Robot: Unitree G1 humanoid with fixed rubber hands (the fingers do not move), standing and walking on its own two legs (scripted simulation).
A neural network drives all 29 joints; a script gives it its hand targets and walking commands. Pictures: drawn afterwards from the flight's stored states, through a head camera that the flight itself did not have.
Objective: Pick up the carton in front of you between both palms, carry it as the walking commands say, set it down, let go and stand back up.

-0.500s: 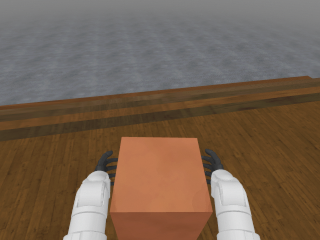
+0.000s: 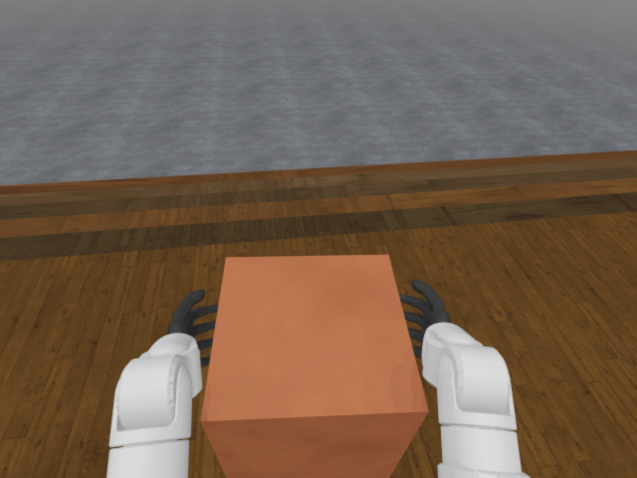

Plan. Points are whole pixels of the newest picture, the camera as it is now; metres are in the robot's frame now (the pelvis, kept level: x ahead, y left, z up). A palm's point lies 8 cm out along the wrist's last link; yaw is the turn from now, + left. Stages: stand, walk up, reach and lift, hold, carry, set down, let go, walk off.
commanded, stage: carry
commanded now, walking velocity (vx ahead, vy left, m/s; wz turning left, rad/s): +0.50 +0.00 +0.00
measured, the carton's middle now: (309, 375) +0.28 +0.01 -0.01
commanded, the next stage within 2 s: none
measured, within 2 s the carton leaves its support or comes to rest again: neither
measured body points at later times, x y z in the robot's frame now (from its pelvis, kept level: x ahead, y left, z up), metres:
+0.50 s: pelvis +0.26 -0.07 +0.00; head +0.26 -0.07 +0.45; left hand +0.52 +0.11 +0.08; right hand +0.56 -0.19 +0.09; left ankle +0.32 +0.06 -0.70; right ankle +0.22 -0.13 -0.74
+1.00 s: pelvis +0.60 -0.07 +0.00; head +0.61 -0.08 +0.45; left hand +0.87 +0.08 +0.06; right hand +0.87 -0.23 +0.06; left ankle +0.49 +0.05 -0.74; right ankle +0.70 -0.18 -0.73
